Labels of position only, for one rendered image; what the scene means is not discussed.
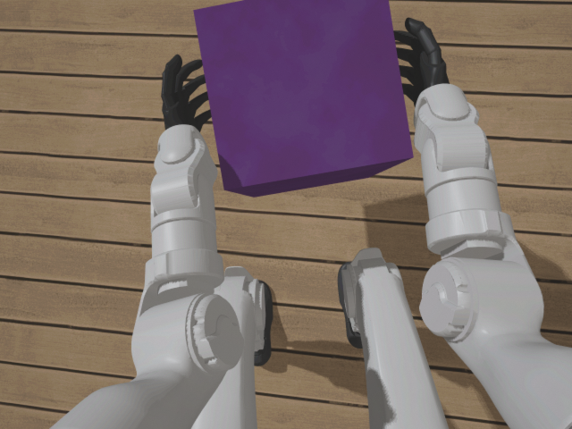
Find right robot foot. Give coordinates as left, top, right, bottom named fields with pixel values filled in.
left=338, top=261, right=363, bottom=349

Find carton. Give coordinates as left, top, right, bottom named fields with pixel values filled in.
left=193, top=0, right=414, bottom=198

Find right robot upper arm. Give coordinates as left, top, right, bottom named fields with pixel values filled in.
left=419, top=257, right=572, bottom=429

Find right robot shin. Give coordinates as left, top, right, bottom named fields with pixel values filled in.
left=349, top=248, right=404, bottom=332

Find left robot upper arm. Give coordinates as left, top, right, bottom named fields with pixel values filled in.
left=49, top=292, right=244, bottom=429

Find left robot forearm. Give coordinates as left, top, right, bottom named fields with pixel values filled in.
left=131, top=124, right=224, bottom=354

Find right robot hand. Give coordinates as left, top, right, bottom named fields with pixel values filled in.
left=393, top=18, right=450, bottom=107

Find right robot forearm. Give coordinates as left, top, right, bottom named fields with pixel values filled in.
left=414, top=83, right=544, bottom=313

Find left robot hand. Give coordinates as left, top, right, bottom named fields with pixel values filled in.
left=161, top=55, right=212, bottom=132

